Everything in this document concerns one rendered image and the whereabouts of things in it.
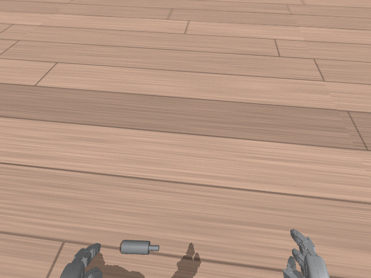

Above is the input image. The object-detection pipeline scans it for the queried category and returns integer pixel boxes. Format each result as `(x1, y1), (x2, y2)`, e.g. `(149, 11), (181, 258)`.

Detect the right robot hand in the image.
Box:
(283, 229), (330, 278)

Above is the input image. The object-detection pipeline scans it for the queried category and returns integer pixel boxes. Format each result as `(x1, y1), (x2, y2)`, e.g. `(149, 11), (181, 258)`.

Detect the left robot hand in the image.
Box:
(60, 243), (103, 278)

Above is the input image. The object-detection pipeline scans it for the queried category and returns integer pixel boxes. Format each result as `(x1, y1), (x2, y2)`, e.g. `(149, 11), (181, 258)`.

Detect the bottle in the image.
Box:
(121, 240), (159, 255)

